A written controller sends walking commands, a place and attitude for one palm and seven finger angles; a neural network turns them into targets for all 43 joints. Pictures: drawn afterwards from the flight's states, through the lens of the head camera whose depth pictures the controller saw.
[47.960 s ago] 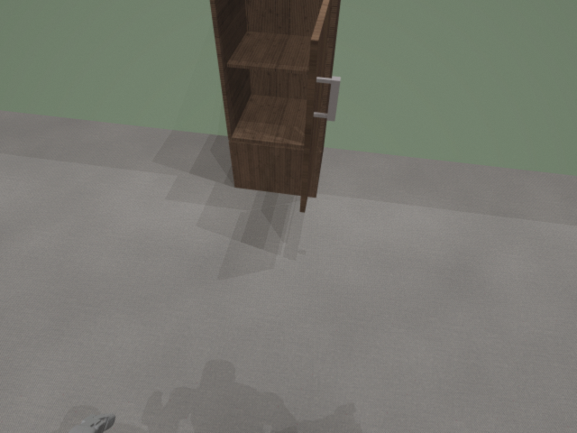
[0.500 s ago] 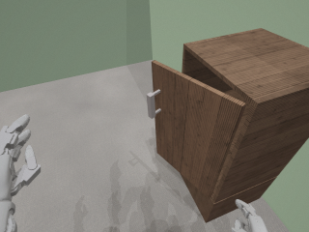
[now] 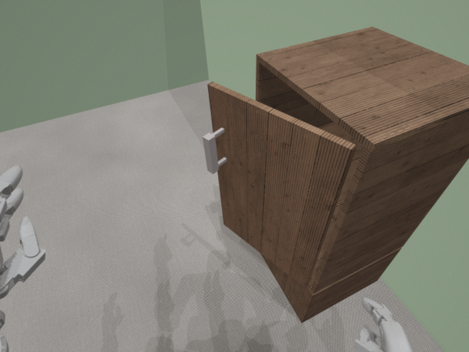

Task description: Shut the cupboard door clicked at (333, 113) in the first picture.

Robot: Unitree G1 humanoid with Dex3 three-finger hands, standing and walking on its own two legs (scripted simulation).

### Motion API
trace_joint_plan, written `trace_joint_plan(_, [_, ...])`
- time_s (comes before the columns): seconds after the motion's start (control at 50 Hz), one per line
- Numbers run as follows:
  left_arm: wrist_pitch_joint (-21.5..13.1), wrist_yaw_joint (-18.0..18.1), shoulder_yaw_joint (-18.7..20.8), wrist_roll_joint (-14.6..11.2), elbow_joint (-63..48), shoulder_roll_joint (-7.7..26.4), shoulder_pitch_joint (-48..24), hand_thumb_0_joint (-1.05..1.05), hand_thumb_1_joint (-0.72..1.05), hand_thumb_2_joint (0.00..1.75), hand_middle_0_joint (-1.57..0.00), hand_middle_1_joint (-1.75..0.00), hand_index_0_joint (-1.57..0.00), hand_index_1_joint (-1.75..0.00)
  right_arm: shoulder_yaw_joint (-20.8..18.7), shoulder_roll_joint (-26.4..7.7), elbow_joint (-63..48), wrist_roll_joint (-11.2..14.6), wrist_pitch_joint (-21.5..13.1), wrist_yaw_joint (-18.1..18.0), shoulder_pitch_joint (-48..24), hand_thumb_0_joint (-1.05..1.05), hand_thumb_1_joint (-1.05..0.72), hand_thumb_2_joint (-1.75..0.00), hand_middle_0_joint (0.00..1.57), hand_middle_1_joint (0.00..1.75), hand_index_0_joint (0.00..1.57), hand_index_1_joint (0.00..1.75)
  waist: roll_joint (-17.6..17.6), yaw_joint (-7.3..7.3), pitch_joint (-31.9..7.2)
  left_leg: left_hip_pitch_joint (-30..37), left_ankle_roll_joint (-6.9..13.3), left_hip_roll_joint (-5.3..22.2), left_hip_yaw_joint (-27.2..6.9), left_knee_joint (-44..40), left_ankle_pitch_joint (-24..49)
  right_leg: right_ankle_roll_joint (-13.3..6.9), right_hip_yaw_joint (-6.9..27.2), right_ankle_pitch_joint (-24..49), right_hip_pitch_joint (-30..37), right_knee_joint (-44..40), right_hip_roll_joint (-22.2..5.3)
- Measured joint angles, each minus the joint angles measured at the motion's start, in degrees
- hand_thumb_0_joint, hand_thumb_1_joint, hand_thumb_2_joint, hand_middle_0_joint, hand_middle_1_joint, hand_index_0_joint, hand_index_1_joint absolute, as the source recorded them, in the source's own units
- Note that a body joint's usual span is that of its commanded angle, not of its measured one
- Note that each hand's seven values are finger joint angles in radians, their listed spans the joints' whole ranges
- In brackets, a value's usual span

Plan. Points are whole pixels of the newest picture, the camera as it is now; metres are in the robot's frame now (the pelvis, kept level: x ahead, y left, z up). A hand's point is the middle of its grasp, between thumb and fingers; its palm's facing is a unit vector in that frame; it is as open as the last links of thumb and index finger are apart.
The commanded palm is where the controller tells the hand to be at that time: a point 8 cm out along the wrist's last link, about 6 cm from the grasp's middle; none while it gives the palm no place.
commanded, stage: step back with the hand held close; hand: left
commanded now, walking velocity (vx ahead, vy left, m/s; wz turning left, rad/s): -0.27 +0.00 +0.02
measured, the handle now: (216, 150) +0.62 +0.10 -0.03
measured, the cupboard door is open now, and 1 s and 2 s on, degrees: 22 22 22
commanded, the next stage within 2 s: stop stepping back and stand still in 1.48 s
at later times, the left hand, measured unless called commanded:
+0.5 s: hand out of the picture +0.14 +0.29 +0.16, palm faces +0.44 -0.77 -0.46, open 7.4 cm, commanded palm +0.08 +0.32 +0.18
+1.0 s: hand out of the picture +0.06 +0.28 +0.16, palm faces +0.49 -0.75 -0.44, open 7.4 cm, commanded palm -0.01 +0.32 +0.18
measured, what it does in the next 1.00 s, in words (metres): shifts its weight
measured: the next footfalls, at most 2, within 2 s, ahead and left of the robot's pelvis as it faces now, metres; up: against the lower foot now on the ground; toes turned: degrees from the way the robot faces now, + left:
right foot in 1.28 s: -0.26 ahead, -0.12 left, +0.00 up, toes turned +5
left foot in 1.40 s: -0.05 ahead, +0.07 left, +0.00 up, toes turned +8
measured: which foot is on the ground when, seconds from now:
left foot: down 0.00-1.00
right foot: down 0.00-1.00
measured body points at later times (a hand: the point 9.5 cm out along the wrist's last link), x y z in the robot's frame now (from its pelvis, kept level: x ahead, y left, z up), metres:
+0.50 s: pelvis -0.06 +0.02 -0.01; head -0.07 +0.03 +0.44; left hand +0.11 +0.32 +0.19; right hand +0.09 -0.23 -0.09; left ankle -0.02 +0.05 -0.74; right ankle -0.01 -0.10 -0.74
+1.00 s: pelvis -0.13 +0.01 -0.03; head -0.13 +0.03 +0.42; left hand +0.03 +0.32 +0.19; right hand +0.04 -0.24 -0.08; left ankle -0.02 +0.06 -0.73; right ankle -0.04 -0.11 -0.74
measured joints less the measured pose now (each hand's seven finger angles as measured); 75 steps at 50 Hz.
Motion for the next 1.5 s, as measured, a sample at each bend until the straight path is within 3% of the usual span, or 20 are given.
trace_joint_plan(0.2, [0.30,0.13,1.44,-0.08,-4.00,3.96,2.95,0.01,0.89,0.89,-0.22,-0.30,-0.22,-0.30,-0.75,0.24,-2.51,0.46,3.33,-0.88,0.52,0.01,-0.90,-0.90,0.20,0.29,0.20,0.30,-2.73,-2.06,-0.05,-3.99,0.90,-0.59,1.68,3.03,-0.11,0.80,1.23,-0.74,-5.15,5.05,-0.75])
trace_joint_plan(0.42, [-1.07,0.82,2.94,1.50,-5.41,3.12,2.34,0.01,0.89,0.89,-0.22,-0.30,-0.22,-0.30,0.13,0.83,-3.13,-0.41,1.74,-1.39,2.37,0.01,-0.90,-0.90,0.21,0.30,0.20,0.30,-4.04,-1.03,0.27,-7.30,2.15,-0.59,2.46,5.79,1.27,1.77,1.54,1.29,-8.19,7.12,-0.98])
trace_joint_plan(0.6, [-2.85,0.77,3.95,3.15,-4.74,1.53,-0.89,0.01,0.89,0.89,-0.21,-0.30,-0.22,-0.30,0.63,2.07,-1.78,-1.06,-0.08,-0.83,3.42,0.01,-0.90,-0.90,0.21,0.30,0.20,0.30,-4.22,-1.13,0.73,-10.61,2.24,-0.85,0.57,8.06,2.62,2.87,5.56,-2.20,-7.23,9.56,0.51])
trace_joint_plan(0.8, [-4.98,0.32,4.48,3.26,-7.69,2.72,0.89,0.01,0.89,0.89,-0.21,-0.30,-0.22,-0.30,0.18,2.03,-1.70,-1.12,-1.37,-0.02,1.28,0.01,-0.90,-0.90,0.21,0.30,0.20,0.30,-4.89,-1.38,2.00,-14.29,1.46,0.72,0.63,10.42,3.26,2.32,4.76,0.37,-10.42,10.52,1.56])
trace_joint_plan(1.04, [-5.88,1.31,5.38,3.34,-7.78,2.67,-0.42,0.01,0.89,0.89,-0.22,-0.30,-0.22,-0.30,-0.78,1.34,-1.31,-0.91,-1.61,0.14,1.38,0.01,-0.90,-0.90,0.21,0.30,0.20,0.30,-6.29,-2.30,2.01,-18.38,0.87,1.14,2.66,12.78,-1.65,2.73,3.76,2.56,-14.11,11.85,-0.16])
trace_joint_plan(1.1, [-5.80,1.13,5.59,3.43,-8.42,3.12,-0.57,0.01,0.89,0.89,-0.22,-0.30,-0.22,-0.30,-0.75,1.65,-1.44,-1.08,-2.13,-0.07,1.67,0.01,-0.90,-0.90,0.21,0.30,0.20,0.30,-5.92,-3.03,2.82,-19.01,2.08,2.04,3.35,12.27,1.92,2.79,4.59,0.79,-14.70,15.52,0.78])
trace_joint_plan(1.16, [-5.59,0.53,6.02,3.15,-8.89,4.11,-1.44,0.01,0.88,0.89,-0.22,-0.30,-0.22,-0.30,-1.16,2.43,-0.20,-1.28,-2.92,-0.07,2.58,0.01,-0.90,-0.90,0.21,0.30,0.20,0.30,-4.46,-3.77,2.10,-20.18,2.22,4.52,4.22,11.16,8.91,2.84,4.25,-5.50,-11.10,22.40,2.23])
trace_joint_plan(1.2, [-6.13,0.52,7.13,2.31,-8.99,4.33,-0.98,0.01,0.88,0.89,-0.22,-0.30,-0.22,-0.30,-1.08,3.17,1.14,-1.20,-3.43,0.17,2.55,0.01,-0.90,-0.90,0.21,0.30,0.20,0.30,-4.40,-2.84,0.57,-21.31,2.63,5.05,4.93,9.86,10.08,2.47,3.60,-9.79,-6.87,22.40,2.04])
trace_joint_plan(1.26, [-6.49,1.11,8.54,0.39,-9.14,3.25,0.75,0.01,0.88,0.89,-0.22,-0.30,-0.22,-0.30,-0.34,4.36,2.45,-1.65,-4.69,0.81,0.75,0.01,-0.90,-0.90,0.21,0.30,0.20,0.30,-4.86,0.02,-1.33,-22.90,1.82,6.24,7.20,5.49,13.34,1.66,2.70,-14.43,0.11,14.08,0.86])
trace_joint_plan(1.28, [-6.61,1.37,8.54,0.03,-9.24,2.75,0.89,0.01,0.89,0.89,-0.21,-0.30,-0.22,-0.30,-0.04,4.74,2.59,-1.80,-5.20,1.09,-0.18,0.01,-0.90,-0.90,0.21,0.30,0.20,0.30,-5.19,1.04,-1.57,-23.54,1.01,6.73,8.20,4.00,14.55,1.46,3.01,-15.36,2.30,9.22,0.38])
trace_joint_plan(1.32, [-7.01,1.59,6.30,0.20,-8.55,0.47,-0.71,0.01,0.89,0.89,-0.21,-0.30,-0.21,-0.30,0.14,4.92,3.65,-1.89,-5.70,1.51,-2.44,0.01,-0.90,-0.90,0.21,0.30,0.20,0.30,-3.47,2.43,-0.26,-23.54,-2.24,8.51,7.82,1.76,14.78,2.01,3.45,-12.97,2.69,4.63,1.92])
trace_joint_plan(1.36, [-6.59,1.86,3.61,0.99,-8.61,-0.13,-2.28,0.01,0.89,0.90,-0.21,-0.30,-0.21,-0.30,0.46,5.84,4.73,-1.31,-5.68,1.57,-3.12,0.01,-0.90,-0.90,0.21,0.30,0.20,0.30,-4.56,3.07,0.32,-22.09,-4.94,7.81,6.93,1.69,10.13,2.35,4.41,-8.98,2.98,3.16,1.68])
trace_joint_plan(1.4, [-5.95,1.94,2.10,1.78,-8.89,0.43,-2.34,0.01,0.89,0.90,-0.21,-0.30,-0.21,-0.30,1.24,6.62,5.17,-1.40,-5.14,1.17,-2.66,0.01,-0.90,-0.90,0.21,0.30,0.21,0.30,-6.36,3.01,-1.36,-18.58,-5.74,6.92,5.65,3.07,11.14,2.68,5.95,-7.86,2.83,2.85,1.08])
trace_joint_plan(1.5, [-4.75,0.10,1.90,1.56,-5.78,3.91,-5.27,0.01,0.89,0.89,-0.21,-0.30,-0.21,-0.30,1.04,5.94,2.57,-0.69,-3.35,0.34,-3.97,0.01,-0.90,-0.90,0.21,0.30,0.21,0.30,-6.18,-1.71,-1.41,-16.41,1.40,6.25,5.42,-1.63,16.43,3.91,5.09,-7.11,1.25,4.56,1.04])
